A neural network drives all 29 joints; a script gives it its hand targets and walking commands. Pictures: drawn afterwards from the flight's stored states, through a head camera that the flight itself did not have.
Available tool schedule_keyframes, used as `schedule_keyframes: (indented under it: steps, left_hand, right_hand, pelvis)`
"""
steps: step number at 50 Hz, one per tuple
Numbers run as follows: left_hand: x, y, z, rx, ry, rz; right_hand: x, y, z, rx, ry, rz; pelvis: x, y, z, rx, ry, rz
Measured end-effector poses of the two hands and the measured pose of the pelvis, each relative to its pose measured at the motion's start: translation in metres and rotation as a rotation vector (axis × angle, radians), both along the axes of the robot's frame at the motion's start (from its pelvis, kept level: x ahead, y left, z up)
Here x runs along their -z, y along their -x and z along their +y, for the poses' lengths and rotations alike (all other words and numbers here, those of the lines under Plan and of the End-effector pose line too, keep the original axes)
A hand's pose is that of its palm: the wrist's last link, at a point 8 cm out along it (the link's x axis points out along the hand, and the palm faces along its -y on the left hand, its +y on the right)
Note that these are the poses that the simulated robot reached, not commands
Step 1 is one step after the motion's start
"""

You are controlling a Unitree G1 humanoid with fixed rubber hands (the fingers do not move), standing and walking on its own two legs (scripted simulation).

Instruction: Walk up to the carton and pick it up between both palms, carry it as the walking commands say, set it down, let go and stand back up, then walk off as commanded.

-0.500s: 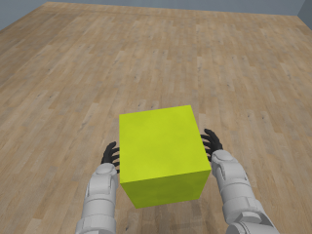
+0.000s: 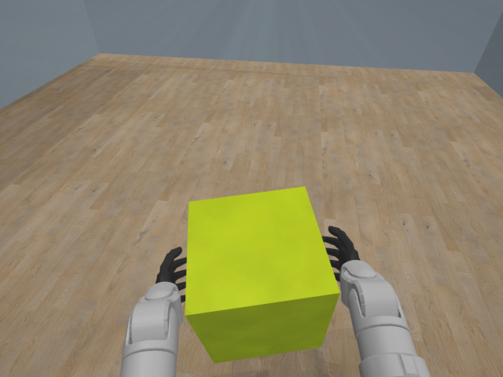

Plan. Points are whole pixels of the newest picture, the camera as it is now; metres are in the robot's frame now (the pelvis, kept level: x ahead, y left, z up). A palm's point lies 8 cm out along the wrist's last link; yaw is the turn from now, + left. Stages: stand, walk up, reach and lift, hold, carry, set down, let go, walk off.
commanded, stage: reach and lift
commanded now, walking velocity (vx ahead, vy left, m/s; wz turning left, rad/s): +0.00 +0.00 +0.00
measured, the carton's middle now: (258, 277) +0.33 +0.02 -0.01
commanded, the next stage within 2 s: hold in 1.10 s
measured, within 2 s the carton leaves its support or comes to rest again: neither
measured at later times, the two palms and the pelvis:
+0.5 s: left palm (179, 284) +0.29 +0.15 +0.03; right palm (360, 274) +0.30 -0.15 +0.05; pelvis -0.02 +0.02 +0.00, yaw -2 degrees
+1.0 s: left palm (179, 293) +0.27 +0.15 +0.03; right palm (365, 288) +0.28 -0.15 +0.04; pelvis +0.01 +0.01 +0.00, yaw -1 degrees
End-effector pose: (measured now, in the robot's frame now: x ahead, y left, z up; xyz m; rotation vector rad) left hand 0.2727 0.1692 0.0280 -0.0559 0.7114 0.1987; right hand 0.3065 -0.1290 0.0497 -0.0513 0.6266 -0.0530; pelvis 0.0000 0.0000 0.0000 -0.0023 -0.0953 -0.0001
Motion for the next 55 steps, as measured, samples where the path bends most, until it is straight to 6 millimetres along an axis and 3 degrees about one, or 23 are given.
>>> schedule_keyframes:
  steps: [16, 24, 31, 44, 55]
  left_hand:
    - [0.005, -0.003, -0.011, 0.078, -0.028, 0.048]
    - [0.003, -0.015, -0.016, 0.099, -0.021, 0.036]
    - [-0.001, -0.022, -0.018, 0.098, -0.010, 0.028]
    - [-0.001, -0.009, -0.017, 0.097, -0.036, 0.032]
    - [0.003, 0.012, -0.020, 0.075, -0.033, 0.038]
  right_hand:
    - [0.010, 0.017, -0.013, 0.073, -0.020, 0.047]
    - [0.003, 0.011, -0.018, 0.086, -0.007, 0.034]
    - [-0.005, 0.002, -0.019, 0.087, 0.000, 0.026]
    - [0.009, 0.021, -0.020, 0.094, -0.027, 0.029]
    - [0.012, 0.033, -0.022, 0.080, -0.033, 0.037]
  pelvis:
    - [0.001, 0.016, 0.020, 0.019, 0.007, 0.009]
    - [0.003, 0.017, 0.025, 0.032, 0.003, 0.016]
    - [0.002, 0.006, 0.024, 0.035, 0.003, 0.024]
    - [-0.002, -0.012, 0.013, 0.025, -0.002, 0.003]
    - [0.000, 0.001, 0.000, 0.008, -0.008, -0.030]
